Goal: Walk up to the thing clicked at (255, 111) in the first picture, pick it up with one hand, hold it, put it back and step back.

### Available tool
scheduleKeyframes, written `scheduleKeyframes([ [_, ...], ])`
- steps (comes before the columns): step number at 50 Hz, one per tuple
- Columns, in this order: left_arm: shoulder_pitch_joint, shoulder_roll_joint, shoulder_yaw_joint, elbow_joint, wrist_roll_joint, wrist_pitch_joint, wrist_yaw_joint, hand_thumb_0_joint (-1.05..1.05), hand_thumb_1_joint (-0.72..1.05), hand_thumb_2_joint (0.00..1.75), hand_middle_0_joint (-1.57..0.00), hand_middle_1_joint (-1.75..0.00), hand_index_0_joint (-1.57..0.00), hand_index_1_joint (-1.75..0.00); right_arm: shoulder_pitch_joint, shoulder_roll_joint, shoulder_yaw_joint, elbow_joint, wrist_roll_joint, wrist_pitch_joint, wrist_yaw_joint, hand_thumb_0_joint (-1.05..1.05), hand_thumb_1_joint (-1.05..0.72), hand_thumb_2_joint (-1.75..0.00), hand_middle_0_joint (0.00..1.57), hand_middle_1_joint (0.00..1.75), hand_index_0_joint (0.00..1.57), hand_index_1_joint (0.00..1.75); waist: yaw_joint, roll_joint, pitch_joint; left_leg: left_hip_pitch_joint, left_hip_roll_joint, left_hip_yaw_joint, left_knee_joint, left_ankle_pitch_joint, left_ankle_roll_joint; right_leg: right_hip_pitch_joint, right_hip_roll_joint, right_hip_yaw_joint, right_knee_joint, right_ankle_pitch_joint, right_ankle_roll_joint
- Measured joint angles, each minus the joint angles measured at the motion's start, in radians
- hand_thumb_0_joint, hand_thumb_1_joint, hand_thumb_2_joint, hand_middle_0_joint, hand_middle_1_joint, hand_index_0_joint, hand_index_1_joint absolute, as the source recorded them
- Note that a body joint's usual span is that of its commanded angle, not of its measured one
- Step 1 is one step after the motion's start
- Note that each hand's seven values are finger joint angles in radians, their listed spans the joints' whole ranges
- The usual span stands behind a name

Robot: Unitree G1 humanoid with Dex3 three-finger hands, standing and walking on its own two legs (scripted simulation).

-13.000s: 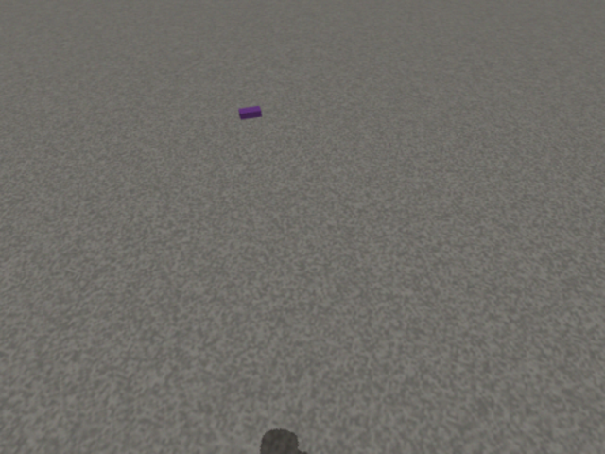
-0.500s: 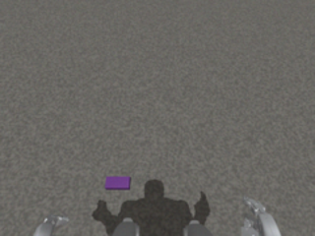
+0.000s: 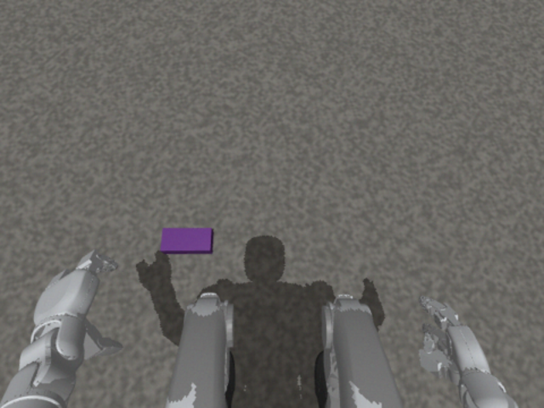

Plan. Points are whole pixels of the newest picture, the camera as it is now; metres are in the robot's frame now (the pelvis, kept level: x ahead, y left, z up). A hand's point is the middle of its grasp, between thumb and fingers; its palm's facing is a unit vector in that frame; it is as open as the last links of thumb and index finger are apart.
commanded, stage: rise first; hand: left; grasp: from above
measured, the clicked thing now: (187, 241) +0.47 +0.24 -0.49
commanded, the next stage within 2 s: none
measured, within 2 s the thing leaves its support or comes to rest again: neither
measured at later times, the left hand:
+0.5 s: hand (134, 272) +0.35 +0.29 -0.28, palm faces -0.46 -0.11 -0.88, open 13.9 cm
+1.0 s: hand (148, 262) +0.39 +0.29 -0.34, palm faces -0.46 -0.03 -0.89, open 13.8 cm
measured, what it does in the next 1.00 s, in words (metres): lowers itself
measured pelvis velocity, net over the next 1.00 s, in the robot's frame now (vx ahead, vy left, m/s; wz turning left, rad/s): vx -0.03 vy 0.01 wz -0.08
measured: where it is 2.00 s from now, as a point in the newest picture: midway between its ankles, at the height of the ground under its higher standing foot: outside the picture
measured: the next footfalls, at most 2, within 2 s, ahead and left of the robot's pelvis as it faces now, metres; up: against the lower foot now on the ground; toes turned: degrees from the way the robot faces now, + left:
none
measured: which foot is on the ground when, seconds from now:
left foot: down 0.00-1.00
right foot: down 0.00-1.00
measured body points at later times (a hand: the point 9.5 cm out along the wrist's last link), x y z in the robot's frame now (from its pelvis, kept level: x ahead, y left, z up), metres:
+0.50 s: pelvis -0.04 +0.01 -0.14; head +0.16 +0.04 +0.26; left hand +0.37 +0.30 -0.23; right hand +0.04 -0.28 -0.26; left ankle +0.06 +0.13 -0.47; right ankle +0.05 -0.14 -0.47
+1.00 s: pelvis -0.03 +0.01 -0.17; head +0.19 +0.05 +0.21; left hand +0.40 +0.29 -0.29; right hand +0.05 -0.27 -0.29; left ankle +0.06 +0.13 -0.47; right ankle +0.05 -0.14 -0.47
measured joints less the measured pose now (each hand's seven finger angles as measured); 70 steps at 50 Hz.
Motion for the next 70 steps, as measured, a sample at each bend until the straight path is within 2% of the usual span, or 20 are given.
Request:
scheduleKeyframes([
  [8,-0.235,0.069,-0.008,0.172,0.126,-0.056,0.008,-0.01,-0.48,0.94,-0.2,-0.96,-0.19,-0.96,0.023,0.015,0.003,0.064,-0.018,0.028,0.014,0.01,-0.94,-0.91,0.21,0.3,0.21,0.3,0.0,0.004,0.035,-0.217,0.0,-0.025,0.185,0.023,-0.007,-0.216,0.014,-0.007,0.182,0.024,-0.004],
  [13,-0.324,0.112,-0.013,0.256,0.217,-0.115,0.027,-0.01,-0.45,0.93,-0.21,-0.94,-0.2,-0.94,0.057,0.023,0.012,0.092,-0.029,0.049,0.016,0.01,-0.93,-0.9,0.21,0.3,0.21,0.3,-0.023,0.0,0.054,-0.308,-0.002,-0.041,0.275,0.036,-0.006,-0.3,0.021,-0.014,0.264,0.04,0.0],
  [21,-0.427,0.167,-0.012,0.388,0.36,-0.16,0.116,0.0,-0.46,0.98,-0.16,-0.95,-0.16,-0.95,0.091,0.019,0.029,0.119,-0.052,0.09,0.029,0.01,-0.9,-0.9,0.21,0.3,0.21,0.3,-0.07,-0.011,0.072,-0.404,-0.012,-0.059,0.378,0.046,-0.002,-0.38,0.024,-0.021,0.351,0.048,0.006],
  [25,-0.471,0.186,-0.02,0.444,0.414,-0.159,0.156,0.0,-0.49,1.0,-0.13,-0.95,-0.13,-0.96,0.093,0.018,0.035,0.129,-0.066,0.099,0.036,0.01,-0.89,-0.89,0.21,0.3,0.21,0.3,-0.089,-0.015,0.075,-0.438,-0.017,-0.063,0.412,0.045,0.003,-0.405,0.023,-0.023,0.378,0.045,0.01],
  [34,-0.543,0.204,-0.035,0.536,0.502,-0.159,0.208,0.0,-0.52,1.03,-0.11,-0.93,-0.11,-0.94,0.077,0.026,0.046,0.139,-0.092,0.103,0.055,0.01,-0.89,-0.89,0.21,0.3,0.21,0.3,-0.108,-0.02,0.079,-0.488,-0.021,-0.066,0.465,0.031,0.014,-0.443,0.025,-0.021,0.422,0.029,0.012],
  [41,-0.579,0.213,-0.037,0.598,0.551,-0.179,0.244,0.0,-0.5,1.0,-0.12,-0.92,-0.12,-0.92,0.059,0.034,0.056,0.142,-0.109,0.105,0.07,0.0,-0.89,-0.89,0.21,0.3,0.21,0.3,-0.114,-0.025,0.083,-0.518,-0.019,-0.068,0.501,0.021,0.015,-0.473,0.03,-0.019,0.455,0.02,0.018],
  [49,-0.612,0.223,-0.015,0.658,0.572,-0.186,0.296,0.0,-0.47,0.97,-0.14,-0.91,-0.14,-0.91,0.048,0.039,0.069,0.146,-0.131,0.095,0.082,0.0,-0.9,-0.89,0.21,0.3,0.21,0.3,-0.125,-0.036,0.095,-0.551,-0.019,-0.076,0.538,0.014,0.006,-0.512,0.036,-0.021,0.494,0.016,0.021],
  [56,-0.626,0.231,0.002,0.681,0.57,-0.167,0.32,0.0,-0.45,0.95,-0.15,-0.92,-0.15,-0.91,0.049,0.04,0.074,0.155,-0.144,0.089,0.085,0.0,-0.9,-0.89,0.21,0.3,0.21,0.3,-0.14,-0.04,0.104,-0.567,-0.019,-0.084,0.56,0.005,-0.004,-0.534,0.04,-0.024,0.518,0.012,0.021],
  [70,-0.641,0.254,0.024,0.703,0.55,-0.171,0.307,0.0,-0.44,0.94,-0.15,-0.93,-0.16,-0.92,0.056,0.028,0.089,0.162,-0.163,0.093,0.091,0.0,-0.9,-0.89,0.21,0.3,0.21,0.3,-0.156,-0.037,0.129,-0.576,-0.016,-0.101,0.587,-0.014,-0.015,-0.55,0.047,-0.036,0.541,0.004,0.019],
])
